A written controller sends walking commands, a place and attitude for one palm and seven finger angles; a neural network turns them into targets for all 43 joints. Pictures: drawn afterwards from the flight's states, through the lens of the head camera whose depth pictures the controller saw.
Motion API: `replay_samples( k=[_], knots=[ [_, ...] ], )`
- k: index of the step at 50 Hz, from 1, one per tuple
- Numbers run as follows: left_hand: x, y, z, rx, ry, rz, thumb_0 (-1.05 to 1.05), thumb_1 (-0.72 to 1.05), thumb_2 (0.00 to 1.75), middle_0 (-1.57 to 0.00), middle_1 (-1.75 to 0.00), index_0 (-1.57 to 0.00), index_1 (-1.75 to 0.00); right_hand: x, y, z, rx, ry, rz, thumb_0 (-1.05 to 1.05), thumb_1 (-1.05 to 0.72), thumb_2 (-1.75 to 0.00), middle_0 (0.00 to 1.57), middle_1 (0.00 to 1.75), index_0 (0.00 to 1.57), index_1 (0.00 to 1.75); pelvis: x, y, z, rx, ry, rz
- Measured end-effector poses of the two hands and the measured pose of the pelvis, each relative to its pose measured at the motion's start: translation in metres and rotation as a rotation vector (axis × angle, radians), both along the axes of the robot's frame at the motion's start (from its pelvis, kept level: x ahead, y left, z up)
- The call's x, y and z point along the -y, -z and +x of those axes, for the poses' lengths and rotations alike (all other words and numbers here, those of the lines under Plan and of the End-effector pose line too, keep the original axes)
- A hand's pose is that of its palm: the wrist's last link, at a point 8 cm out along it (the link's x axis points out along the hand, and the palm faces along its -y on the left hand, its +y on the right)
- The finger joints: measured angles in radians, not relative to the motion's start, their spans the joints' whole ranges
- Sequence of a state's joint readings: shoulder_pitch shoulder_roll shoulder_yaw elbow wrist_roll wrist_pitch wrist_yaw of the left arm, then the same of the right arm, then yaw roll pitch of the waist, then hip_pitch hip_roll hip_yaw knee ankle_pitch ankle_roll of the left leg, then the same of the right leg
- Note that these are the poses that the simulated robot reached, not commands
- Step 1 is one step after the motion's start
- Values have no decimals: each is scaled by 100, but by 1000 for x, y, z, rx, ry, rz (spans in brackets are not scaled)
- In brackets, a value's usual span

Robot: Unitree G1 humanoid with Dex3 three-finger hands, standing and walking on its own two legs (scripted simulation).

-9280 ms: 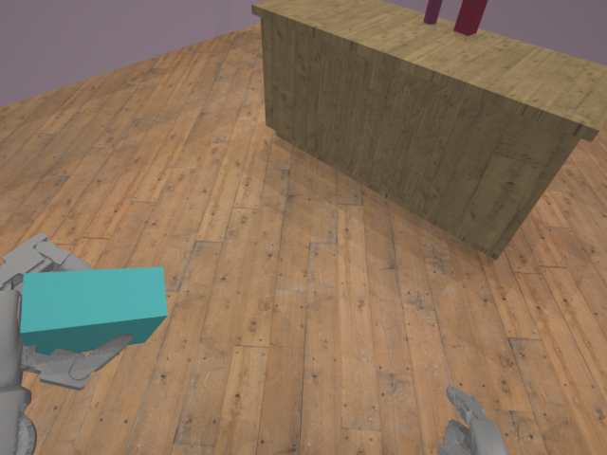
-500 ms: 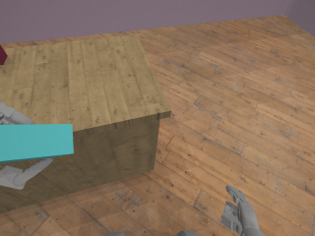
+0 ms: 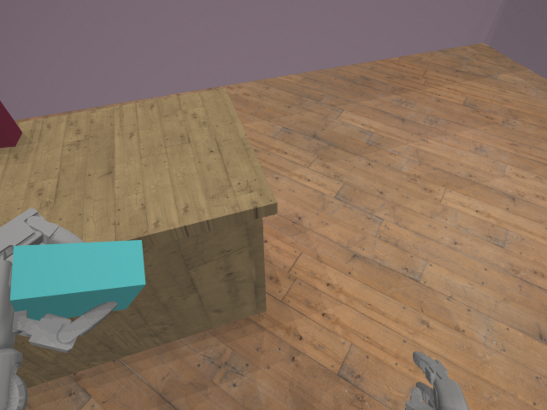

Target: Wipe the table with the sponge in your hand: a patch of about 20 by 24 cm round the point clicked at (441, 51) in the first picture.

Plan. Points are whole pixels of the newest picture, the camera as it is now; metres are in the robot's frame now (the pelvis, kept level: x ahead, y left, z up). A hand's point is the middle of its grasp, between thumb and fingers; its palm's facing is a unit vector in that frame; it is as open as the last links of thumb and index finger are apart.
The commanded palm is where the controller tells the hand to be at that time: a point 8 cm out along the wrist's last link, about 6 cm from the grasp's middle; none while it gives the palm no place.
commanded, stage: come to a stop and stand still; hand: left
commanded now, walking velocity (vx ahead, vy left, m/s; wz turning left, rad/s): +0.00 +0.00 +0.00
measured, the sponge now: (97, 281) +0.23 +0.21 +0.15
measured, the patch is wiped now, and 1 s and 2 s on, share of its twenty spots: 0.00 0.00 0.00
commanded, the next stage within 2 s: look again from close up in 1.48 s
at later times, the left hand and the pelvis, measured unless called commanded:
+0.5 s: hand (38, 330) +0.17 +0.24 +0.15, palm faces +0.35 -0.84 -0.40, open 9.5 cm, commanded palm +0.12 +0.29 +0.18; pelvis -0.05 +0.01 +0.00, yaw -1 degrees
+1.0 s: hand (23, 307) +0.19 +0.27 +0.15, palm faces +0.37 -0.84 -0.40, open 9.5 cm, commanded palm +0.14 +0.31 +0.18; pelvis -0.02 +0.03 +0.00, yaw +0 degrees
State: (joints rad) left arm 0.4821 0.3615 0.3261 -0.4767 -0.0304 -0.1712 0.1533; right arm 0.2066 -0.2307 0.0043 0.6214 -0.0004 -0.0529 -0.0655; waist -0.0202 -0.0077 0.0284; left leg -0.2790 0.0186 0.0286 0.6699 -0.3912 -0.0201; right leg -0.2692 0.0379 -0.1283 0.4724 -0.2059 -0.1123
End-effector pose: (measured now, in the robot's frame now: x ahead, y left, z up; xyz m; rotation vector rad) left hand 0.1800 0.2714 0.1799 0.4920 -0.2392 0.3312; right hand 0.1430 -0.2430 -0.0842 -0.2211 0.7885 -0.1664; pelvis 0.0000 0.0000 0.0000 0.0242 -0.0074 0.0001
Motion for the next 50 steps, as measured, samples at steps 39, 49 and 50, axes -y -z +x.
replay_samples(
  k=[39, 49, 50],
  knots=[
    [-32, 12, -49, -32, -37, -5, -1, -43, 100, -82, -134, -82, -133, -34, 2, -53, -13, -29, 20, 1, -91, -90, 20, 30, 21, 30, -23, -1, -39, 15, 14, -27],
    [-34, 13, -28, -17, -18, -32, -1, -43, 100, -82, -134, -82, -133, -43, -6, -22, 18, -53, 9, 1, -91, -90, 20, 30, 21, 30, -28, -2, -23, 3, 8, -31],
    [-34, 11, -26, -12, -14, -27, -1, -43, 100, -82, -134, -82, -133, -44, -7, -18, 23, -54, 10, 1, -91, -90, 20, 30, 21, 30, -28, -3, -21, 1, 8, -31]
  ],
)
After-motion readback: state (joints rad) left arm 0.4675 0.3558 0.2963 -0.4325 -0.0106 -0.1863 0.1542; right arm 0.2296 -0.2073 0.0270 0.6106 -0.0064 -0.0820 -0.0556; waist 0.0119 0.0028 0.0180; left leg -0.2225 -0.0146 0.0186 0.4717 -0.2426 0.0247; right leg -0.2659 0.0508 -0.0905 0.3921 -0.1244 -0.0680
